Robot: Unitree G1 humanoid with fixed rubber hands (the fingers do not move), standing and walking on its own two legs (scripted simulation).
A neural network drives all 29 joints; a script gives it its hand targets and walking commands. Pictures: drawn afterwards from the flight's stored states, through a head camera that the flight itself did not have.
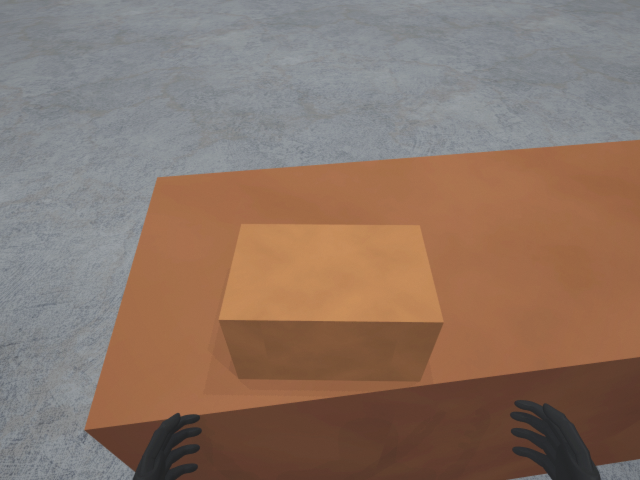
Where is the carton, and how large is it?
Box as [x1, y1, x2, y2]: [219, 224, 443, 381]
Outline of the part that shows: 241,224 219,316 219,322 238,378 411,381 420,380 443,321 419,225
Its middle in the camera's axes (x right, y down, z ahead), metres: +0.01 +0.09 +0.56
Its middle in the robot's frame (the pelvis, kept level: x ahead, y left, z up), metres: +0.38 +0.03 +0.01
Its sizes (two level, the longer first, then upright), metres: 0.263 0.166 0.154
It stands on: a pedestal, 0.72 m high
